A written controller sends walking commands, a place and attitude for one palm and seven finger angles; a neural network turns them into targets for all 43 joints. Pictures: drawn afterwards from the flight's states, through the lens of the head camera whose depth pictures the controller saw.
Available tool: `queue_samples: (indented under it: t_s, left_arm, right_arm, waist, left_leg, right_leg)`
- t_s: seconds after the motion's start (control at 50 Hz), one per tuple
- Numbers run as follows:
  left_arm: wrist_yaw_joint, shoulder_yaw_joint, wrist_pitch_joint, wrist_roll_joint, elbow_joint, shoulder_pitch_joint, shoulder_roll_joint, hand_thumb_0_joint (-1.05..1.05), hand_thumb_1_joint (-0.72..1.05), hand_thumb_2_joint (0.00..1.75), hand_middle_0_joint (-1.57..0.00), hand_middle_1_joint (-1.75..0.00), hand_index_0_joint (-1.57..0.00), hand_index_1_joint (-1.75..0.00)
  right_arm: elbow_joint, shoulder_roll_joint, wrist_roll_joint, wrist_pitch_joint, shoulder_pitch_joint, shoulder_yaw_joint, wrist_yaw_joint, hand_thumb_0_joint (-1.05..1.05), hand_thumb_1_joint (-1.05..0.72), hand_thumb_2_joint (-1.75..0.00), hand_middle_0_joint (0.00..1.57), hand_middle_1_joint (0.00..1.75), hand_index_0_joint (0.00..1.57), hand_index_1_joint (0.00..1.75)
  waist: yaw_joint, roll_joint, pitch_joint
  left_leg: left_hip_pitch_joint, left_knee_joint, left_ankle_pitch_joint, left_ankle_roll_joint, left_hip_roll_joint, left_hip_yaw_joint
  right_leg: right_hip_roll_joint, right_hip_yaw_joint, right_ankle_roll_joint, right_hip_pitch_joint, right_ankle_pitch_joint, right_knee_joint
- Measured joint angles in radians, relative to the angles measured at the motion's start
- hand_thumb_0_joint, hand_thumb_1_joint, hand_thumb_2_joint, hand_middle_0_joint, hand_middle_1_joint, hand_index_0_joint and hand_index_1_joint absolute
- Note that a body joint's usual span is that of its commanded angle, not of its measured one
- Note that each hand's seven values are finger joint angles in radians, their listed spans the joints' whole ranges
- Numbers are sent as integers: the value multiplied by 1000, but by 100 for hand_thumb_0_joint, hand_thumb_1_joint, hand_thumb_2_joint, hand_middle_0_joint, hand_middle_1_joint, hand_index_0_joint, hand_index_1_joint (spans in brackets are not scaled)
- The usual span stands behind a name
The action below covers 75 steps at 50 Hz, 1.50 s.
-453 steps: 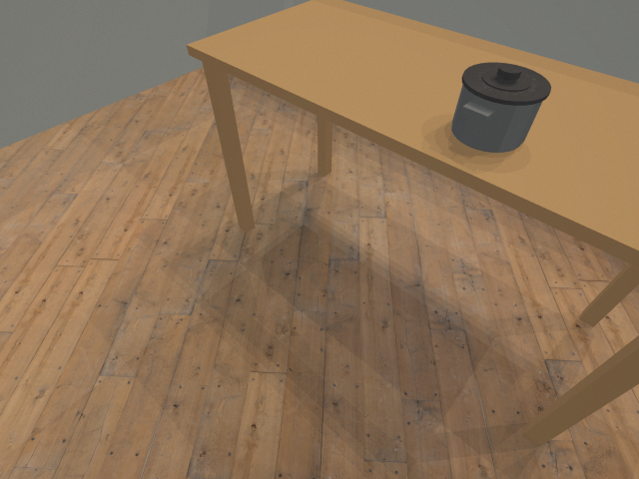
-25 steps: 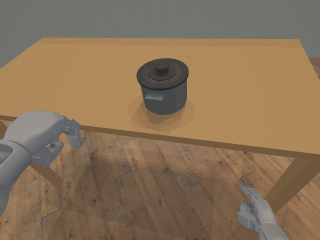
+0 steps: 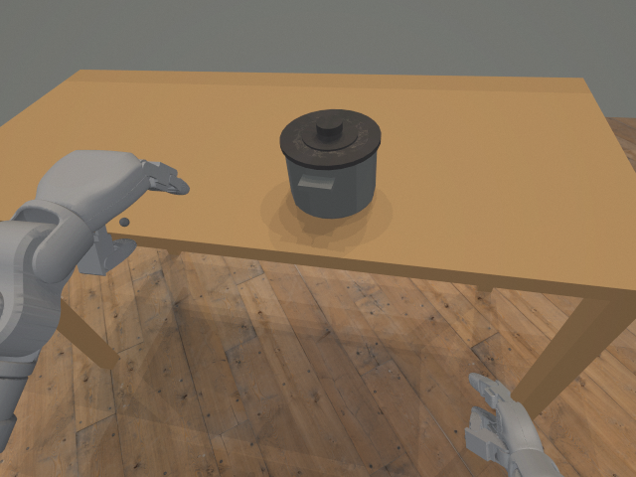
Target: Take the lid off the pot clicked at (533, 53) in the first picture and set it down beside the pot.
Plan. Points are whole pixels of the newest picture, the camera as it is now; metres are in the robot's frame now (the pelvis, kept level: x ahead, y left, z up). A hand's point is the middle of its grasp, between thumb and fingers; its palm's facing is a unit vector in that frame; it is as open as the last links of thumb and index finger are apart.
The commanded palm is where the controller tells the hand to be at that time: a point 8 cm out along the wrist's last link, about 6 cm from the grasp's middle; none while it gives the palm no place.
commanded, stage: move the open hand above the knob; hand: left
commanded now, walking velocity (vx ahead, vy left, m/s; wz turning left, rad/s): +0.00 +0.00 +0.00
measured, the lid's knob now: (329, 125) +0.58 +0.06 +0.15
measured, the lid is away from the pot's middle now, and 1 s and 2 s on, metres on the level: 0.00 0.00 0.00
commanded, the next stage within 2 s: none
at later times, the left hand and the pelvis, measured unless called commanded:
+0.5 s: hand (188, 177) +0.37 +0.19 +0.21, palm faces -0.11 +0.01 -0.99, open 10.2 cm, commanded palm +0.35 +0.19 +0.28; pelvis +0.01 -0.02 +0.00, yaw +0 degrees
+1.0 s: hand (251, 142) +0.45 +0.14 +0.21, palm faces -0.19 -0.01 -0.98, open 10.2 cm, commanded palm +0.43 +0.14 +0.28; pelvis +0.04 -0.03 +0.00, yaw +0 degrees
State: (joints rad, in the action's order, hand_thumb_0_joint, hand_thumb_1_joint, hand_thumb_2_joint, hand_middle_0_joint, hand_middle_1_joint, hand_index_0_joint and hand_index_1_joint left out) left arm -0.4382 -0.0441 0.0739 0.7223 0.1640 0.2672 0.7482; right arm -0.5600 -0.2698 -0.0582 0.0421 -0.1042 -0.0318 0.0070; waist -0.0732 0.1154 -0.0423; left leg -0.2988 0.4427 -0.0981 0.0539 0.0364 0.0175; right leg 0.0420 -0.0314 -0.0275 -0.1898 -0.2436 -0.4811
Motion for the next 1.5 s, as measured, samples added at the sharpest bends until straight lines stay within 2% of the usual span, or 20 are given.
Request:
queue_samples:
  t_s: [0.14,0.24,0.4,0.68,0.84,1.16,1.3,1.38,1.5]
  left_arm:
    - [-25,29,22,12,-59,92,-4,0,-38,160,-86,-9,-86,-8]
    - [-33,71,38,25,-98,156,-29,0,-39,161,-86,-8,-86,-8]
    - [-49,138,64,48,-191,261,-64,0,-39,162,-86,-8,-86,-8]
    - [-91,190,112,62,-327,391,-101,0,-39,162,-86,-8,-86,-8]
    - [-107,222,142,73,-392,464,-123,0,-39,162,-86,-8,-86,-8]
    - [-92,325,204,109,-585,667,-227,0,-39,162,-86,-8,-86,-8]
    - [-80,331,203,120,-661,734,-261,0,-39,162,-86,-8,-86,-8]
    - [-75,362,220,127,-731,789,-281,0,-39,162,-86,-8,-86,-8]
    - [-53,377,205,137,-838,872,-321,0,-39,162,-86,-8,-86,-8]
  right_arm:
    - [-6,-2,-3,-1,5,-6,-5,1,-91,-90,20,30,20,30]
    - [-14,-7,-5,-2,6,-6,-5,1,-91,-90,20,30,20,30]
    - [-26,-11,-4,4,9,-9,-1,1,-91,-90,20,30,20,30]
    - [-32,-34,-5,40,-8,5,9,1,-91,-90,20,30,20,30]
    - [-31,-36,-10,59,-15,14,16,1,-91,-90,19,30,20,30]
    - [-46,-7,-15,85,-15,5,30,1,-91,-90,19,30,20,30]
    - [-57,-3,-12,87,-40,9,32,1,-91,-90,19,30,20,30]
    - [-66,-4,-14,92,-51,13,32,1,-91,-90,19,30,20,30]
    - [-89,-4,-8,81,-72,20,23,1,-91,-90,19,30,20,30]
  waist:
    - [-4,-1,-1]
    - [-4,2,3]
    - [11,3,6]
    - [47,-1,20]
    - [57,-13,26]
    - [80,-26,48]
    - [93,-29,58]
    - [102,-35,56]
    - [118,-40,56]
  left_leg:
    - [-5,3,1,-4,0,-5]
    - [-9,7,-2,-9,0,-11]
    - [-15,14,-10,-20,-6,-18]
    - [-21,24,-37,-31,-12,-13]
    - [-28,30,-53,-32,-10,-11]
    - [-53,36,-74,-25,0,-9]
    - [-56,28,-77,-21,3,-5]
    - [-60,23,-76,-20,4,-5]
    - [-67,10,-70,-19,5,-4]
  right_leg:
    - [-1,-4,3,-7,-5,-12]
    - [-1,-10,5,-12,-13,-21]
    - [-7,-16,14,-19,-25,-33]
    - [-13,-9,26,-33,-56,-54]
    - [-11,-6,28,-39,-71,-59]
    - [-1,-5,21,-58,-86,-54]
    - [2,-1,17,-60,-85,-41]
    - [3,-1,16,-63,-83,-34]
    - [3,0,16,-71,-77,-21]
